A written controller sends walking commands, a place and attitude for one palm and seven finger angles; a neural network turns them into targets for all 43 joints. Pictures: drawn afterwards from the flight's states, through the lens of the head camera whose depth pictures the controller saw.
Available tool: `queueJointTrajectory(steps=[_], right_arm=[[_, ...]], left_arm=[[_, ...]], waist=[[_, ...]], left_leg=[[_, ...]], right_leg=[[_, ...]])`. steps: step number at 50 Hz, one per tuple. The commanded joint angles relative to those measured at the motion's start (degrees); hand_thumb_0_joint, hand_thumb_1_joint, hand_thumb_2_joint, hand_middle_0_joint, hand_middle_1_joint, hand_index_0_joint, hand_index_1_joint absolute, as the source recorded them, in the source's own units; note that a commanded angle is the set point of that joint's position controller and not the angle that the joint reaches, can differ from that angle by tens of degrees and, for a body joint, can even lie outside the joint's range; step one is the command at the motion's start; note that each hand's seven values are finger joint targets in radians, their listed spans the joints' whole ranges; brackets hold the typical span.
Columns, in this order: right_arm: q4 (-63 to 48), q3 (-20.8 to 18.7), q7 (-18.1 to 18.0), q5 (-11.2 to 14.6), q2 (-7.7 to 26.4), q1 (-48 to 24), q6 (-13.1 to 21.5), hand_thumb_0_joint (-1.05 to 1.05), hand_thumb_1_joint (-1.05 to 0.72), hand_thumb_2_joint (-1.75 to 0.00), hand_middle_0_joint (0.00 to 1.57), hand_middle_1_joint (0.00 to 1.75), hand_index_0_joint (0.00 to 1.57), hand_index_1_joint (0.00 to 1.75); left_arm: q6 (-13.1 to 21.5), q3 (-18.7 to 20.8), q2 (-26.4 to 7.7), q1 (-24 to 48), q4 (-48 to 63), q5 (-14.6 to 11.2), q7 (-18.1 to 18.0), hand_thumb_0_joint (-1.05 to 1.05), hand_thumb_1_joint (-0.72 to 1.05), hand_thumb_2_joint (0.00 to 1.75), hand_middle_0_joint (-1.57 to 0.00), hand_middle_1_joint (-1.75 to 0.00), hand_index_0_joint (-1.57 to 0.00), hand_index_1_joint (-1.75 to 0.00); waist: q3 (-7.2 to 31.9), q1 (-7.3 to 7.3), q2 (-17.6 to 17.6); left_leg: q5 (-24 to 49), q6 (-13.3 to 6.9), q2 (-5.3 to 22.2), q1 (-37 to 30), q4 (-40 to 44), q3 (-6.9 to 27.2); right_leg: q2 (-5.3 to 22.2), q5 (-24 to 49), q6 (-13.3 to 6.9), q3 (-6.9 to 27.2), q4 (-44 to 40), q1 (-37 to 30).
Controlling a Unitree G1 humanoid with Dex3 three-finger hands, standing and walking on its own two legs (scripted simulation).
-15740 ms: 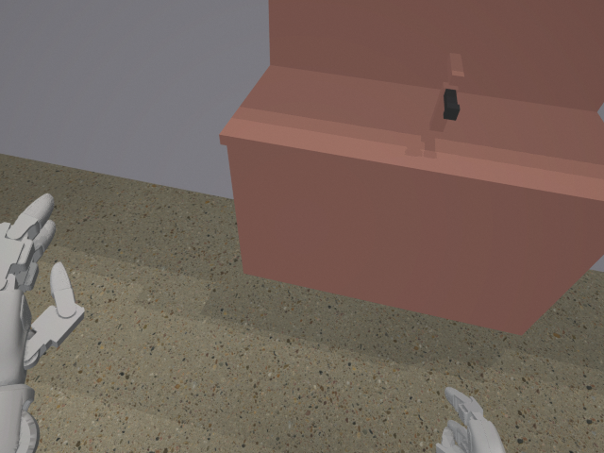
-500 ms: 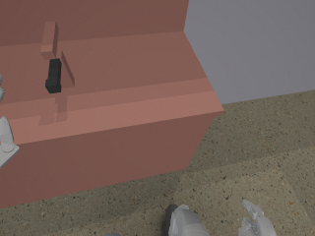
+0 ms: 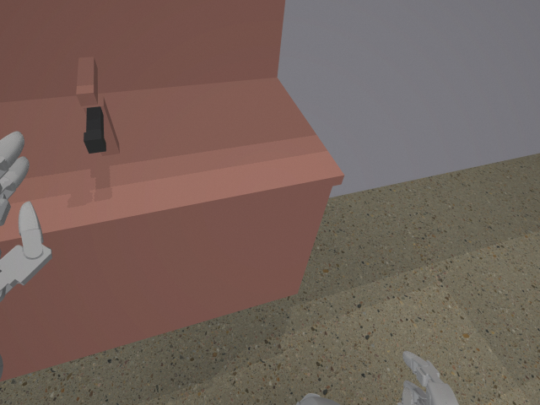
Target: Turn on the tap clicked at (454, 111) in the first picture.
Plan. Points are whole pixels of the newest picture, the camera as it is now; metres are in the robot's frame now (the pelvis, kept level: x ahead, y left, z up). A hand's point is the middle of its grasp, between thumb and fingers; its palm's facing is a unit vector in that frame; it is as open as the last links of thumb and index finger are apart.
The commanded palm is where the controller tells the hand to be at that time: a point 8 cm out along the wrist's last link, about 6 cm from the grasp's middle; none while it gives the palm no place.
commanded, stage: come to a stop and stand still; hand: left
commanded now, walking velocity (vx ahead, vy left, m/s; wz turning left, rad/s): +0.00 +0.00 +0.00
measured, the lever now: (95, 142) +0.50 +0.35 +0.09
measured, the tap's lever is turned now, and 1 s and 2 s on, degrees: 0 0 0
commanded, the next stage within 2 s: look again from close up in 1.32 s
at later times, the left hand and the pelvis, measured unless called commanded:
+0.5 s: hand (35, 273) +0.19 +0.25 +0.18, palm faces +0.35 -0.85 -0.39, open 7.4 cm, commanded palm +0.14 +0.29 +0.21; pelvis -0.02 +0.01 +0.02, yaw -1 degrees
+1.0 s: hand (50, 225) +0.25 +0.26 +0.18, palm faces +0.34 -0.86 -0.37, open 7.4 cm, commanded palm +0.19 +0.30 +0.21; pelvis +0.02 +0.03 +0.03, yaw -2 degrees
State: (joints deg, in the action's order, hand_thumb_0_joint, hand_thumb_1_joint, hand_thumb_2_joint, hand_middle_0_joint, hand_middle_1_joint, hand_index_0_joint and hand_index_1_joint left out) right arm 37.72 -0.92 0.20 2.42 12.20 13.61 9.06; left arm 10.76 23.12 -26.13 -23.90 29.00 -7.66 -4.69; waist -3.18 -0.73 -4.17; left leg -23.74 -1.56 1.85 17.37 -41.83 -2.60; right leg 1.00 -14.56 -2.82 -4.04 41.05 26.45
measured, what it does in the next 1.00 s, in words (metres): stands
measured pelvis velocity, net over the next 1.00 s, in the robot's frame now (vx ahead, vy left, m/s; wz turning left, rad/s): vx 0.02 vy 0.03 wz -0.03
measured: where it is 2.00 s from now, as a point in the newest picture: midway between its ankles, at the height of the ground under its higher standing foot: outside the picture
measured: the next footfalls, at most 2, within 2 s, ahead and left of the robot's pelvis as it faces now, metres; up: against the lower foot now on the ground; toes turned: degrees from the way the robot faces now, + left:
none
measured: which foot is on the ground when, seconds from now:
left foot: down 0.00-1.00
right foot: down 0.00-1.00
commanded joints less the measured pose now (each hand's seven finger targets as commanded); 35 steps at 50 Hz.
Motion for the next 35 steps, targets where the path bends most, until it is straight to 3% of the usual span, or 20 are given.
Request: queueJointTrajectory(steps=[1, 2, 3, 4, 5, 6, 7, 8, 9, 10, 11, 14, 16, 19, 22, 28, 35], right_arm=[[-10.2, -2.2, -1.3, -1.0, 7.1, -6.2, 4.7, 0.00, -0.90, -0.90, 0.20, 0.30, 0.20, 0.30], [-10.2, -2.2, -0.8, -1.2, 6.0, -7.4, 4.6, 0.00, -0.90, -0.90, 0.20, 0.30, 0.20, 0.30], [-10.6, -2.3, -0.5, -0.7, 5.6, -6.8, 4.9, 0.00, -0.90, -0.90, 0.20, 0.30, 0.20, 0.30], [-10.7, -2.1, -0.1, -0.3, 6.2, -6.6, 5.1, 0.00, -0.90, -0.90, 0.20, 0.30, 0.20, 0.30], [-10.9, -2.2, 0.1, 0.0, 7.3, -5.6, 5.0, 0.00, -0.90, -0.90, 0.20, 0.30, 0.20, 0.30], [-11.6, -2.4, 0.2, 0.2, 7.5, -5.8, 4.6, 0.00, -0.90, -0.90, 0.20, 0.30, 0.20, 0.30], [-11.9, -2.6, 0.0, 0.2, 7.3, -5.7, 4.3, 0.00, -0.90, -0.90, 0.20, 0.30, 0.20, 0.30], [-11.6, -2.4, -0.1, 0.0, 7.1, -4.8, 3.9, 0.00, -0.90, -0.90, 0.20, 0.30, 0.20, 0.30], [-11.6, -1.4, 0.0, -0.5, 5.6, -5.2, 3.7, 0.00, -0.90, -0.90, 0.20, 0.30, 0.20, 0.30], [-10.1, -1.2, -0.5, -0.9, 5.0, -4.4, 3.5, 0.00, -0.90, -0.90, 0.20, 0.30, 0.20, 0.30], [-10.0, -1.7, -1.1, -1.0, 5.5, -4.4, 3.2, 0.00, -0.90, -0.90, 0.20, 0.30, 0.20, 0.30], [-11.2, -0.9, -1.9, -1.5, 5.9, -6.6, 3.2, 0.00, -0.90, -0.90, 0.20, 0.30, 0.20, 0.30], [-11.8, -0.9, -2.1, -1.3, 6.2, -6.9, 3.3, 0.00, -0.90, -0.90, 0.20, 0.30, 0.20, 0.30], [-12.1, -0.9, -2.3, -1.4, 6.4, -6.8, 3.4, 0.00, -0.90, -0.90, 0.20, 0.30, 0.20, 0.30], [-12.3, -0.9, -2.3, -1.6, 6.4, -6.3, 3.4, 0.00, -0.90, -0.90, 0.20, 0.30, 0.20, 0.30], [-12.7, -0.6, -2.4, -1.7, 6.5, -7.2, 3.1, 0.00, -0.90, -0.90, 0.20, 0.30, 0.20, 0.30], [-13.0, -0.3, -2.4, -1.8, 6.4, -7.3, 2.3, 0.00, -0.90, -0.90, 0.20, 0.30, 0.20, 0.30]], left_arm=[[4.4, 4.3, -8.4, 5.5, 15.5, 1.6, -2.2, 0.00, 0.90, 0.90, -0.20, -0.30, -0.20, -0.30], [3.7, 3.5, -8.1, 7.2, 14.9, 2.7, -2.5, 0.00, 0.90, 0.90, -0.20, -0.30, -0.20, -0.30], [3.6, 3.7, -8.9, 9.1, 15.9, 3.0, -2.7, 0.00, 0.90, 0.90, -0.20, -0.30, -0.20, -0.30], [3.5, 2.6, -7.8, 8.5, 13.3, 3.6, -2.6, 0.00, 0.90, 0.90, -0.20, -0.30, -0.20, -0.30], [3.2, 2.9, -7.4, 6.0, 9.9, 3.7, -2.5, 0.00, 0.90, 0.90, -0.20, -0.30, -0.20, -0.30], [3.2, 3.5, -8.3, 5.8, 9.4, 3.6, -2.2, 0.00, 0.90, 0.90, -0.20, -0.30, -0.20, -0.30], [3.2, 3.9, -9.1, 5.2, 9.2, 3.2, -1.7, 0.00, 0.90, 0.90, -0.20, -0.30, -0.20, -0.30], [2.9, 5.4, -10.5, 3.0, 8.0, 2.6, -1.6, 0.00, 0.90, 0.90, -0.20, -0.30, -0.20, -0.30], [2.8, 5.3, -9.6, 3.8, 10.1, 1.8, -1.7, 0.00, 0.90, 0.90, -0.20, -0.30, -0.20, -0.30], [2.6, 4.9, -8.3, 1.9, 9.4, 1.7, -1.8, 0.00, 0.90, 0.90, -0.20, -0.30, -0.20, -0.30], [2.3, 4.9, -7.7, -0.5, 9.4, 1.7, -2.0, 0.00, 0.90, 0.90, -0.20, -0.30, -0.20, -0.30], [3.1, 4.2, -6.6, -0.2, 11.9, 2.5, -2.2, 0.00, 0.90, 0.90, -0.20, -0.30, -0.20, -0.30], [3.2, 3.9, -6.0, 0.7, 11.2, 3.3, -2.6, 0.00, 0.90, 0.90, -0.20, -0.30, -0.20, -0.30], [2.8, 3.2, -5.2, 1.7, 9.9, 3.6, -2.6, 0.00, 0.90, 0.90, -0.20, -0.30, -0.20, -0.30], [2.4, 2.9, -4.5, 1.6, 9.5, 3.7, -2.8, 0.00, 0.90, 0.90, -0.20, -0.30, -0.20, -0.30], [2.0, 2.1, -4.1, 2.5, 10.6, 4.4, -3.1, 0.00, 0.90, 0.90, -0.20, -0.30, -0.20, -0.30], [1.8, 1.1, -2.4, 3.1, 9.1, 4.5, -3.4, 0.00, 0.90, 0.90, -0.20, -0.30, -0.20, -0.30]], waist=[[4.4, 0.58, 27.5], [1.6, 1.03, 26.4], [1.6, 0.58, 20.6], [1.4, -0.36, 13.7], [2.6, -0.91, 9.7], [2.8, -0.89, 4.0], [3.1, 0.07, -2.1], [4.0, 0.43, -1.2], [6.1, 0.23, -0.7], [5.5, 0.38, -2.2], [4.5, 0.85, -1.9], [2.1, 0.66, 7.7], [1.8, 0.47, 7.8], [3.7, 0.32, 4.8], [4.4, 0.33, 4.4], [3.8, 0.16, 7.5], [3.0, -0.24, 7.4]], left_leg=[[-7.4, -6.6, 13.5, -5.3, 30.2, 18.6], [-6.3, -8.0, 14.2, 0.7, 30.2, 18.9], [-0.7, -7.6, 13.3, 1.6, 27.8, 16.6], [2.6, -5.9, 11.3, 3.7, 24.3, 11.6], [1.9, -4.0, 8.9, 4.9, 19.7, 8.2], [-0.7, -2.3, 5.0, 5.1, 13.1, 5.3], [-3.2, -0.9, 0.0, 3.9, 4.1, 2.9], [-0.5, -0.2, -1.7, 1.4, 0.2, 2.4], [-1.6, 0.0, -0.9, -2.3, 3.5, 2.0], [-3.1, 0.0, -1.0, -6.5, 6.0, 1.6], [-2.0, -0.1, -1.0, -7.9, 8.3, 1.4], [-3.1, -1.3, 2.1, -4.8, 18.8, 5.9], [-5.5, -1.5, 3.1, -0.7, 21.0, 7.5], [-0.6, -1.0, 2.4, -2.3, 19.6, 6.0], [0.6, -0.5, 1.5, -3.5, 18.5, 4.5], [1.8, 0.0, 2.1, -3.2, 22.8, 5.0], [1.8, 0.5, 2.3, -2.2, 24.9, 4.6]], right_leg=[[-0.6, -16.2, 2.3, 0.8, 11.0, 3.0], [0.3, -13.3, 2.5, 2.8, 15.4, 1.4], [0.9, -11.9, 3.0, 3.1, 13.3, -0.6], [1.4, -10.3, 3.2, 1.9, 4.3, -6.0], [0.7, -6.3, 3.1, 0.7, -5.0, -11.7], [2.0, -3.5, 2.0, 4.1, -13.7, -13.9], [7.3, -8.3, -0.6, 13.2, -20.8, -10.6], [12.6, -7.5, -3.3, 18.0, -24.6, -8.1], [14.1, -16.4, -4.0, 19.2, -26.0, -5.2], [12.4, -25.5, -3.0, 17.0, -26.8, -0.6], [10.4, -26.4, -2.5, 15.3, -25.2, 0.7], [5.0, -18.6, -0.1, 9.6, -19.1, -2.9], [3.0, -14.6, 1.0, 8.4, -18.6, -7.6], [3.1, -10.5, 1.2, 8.6, -20.0, -10.4], [4.0, -10.6, 1.0, 9.8, -22.8, -11.2], [2.3, -6.2, 1.7, 7.6, -22.4, -14.0], [1.4, -2.2, 2.2, 6.8, -22.6, -16.8]])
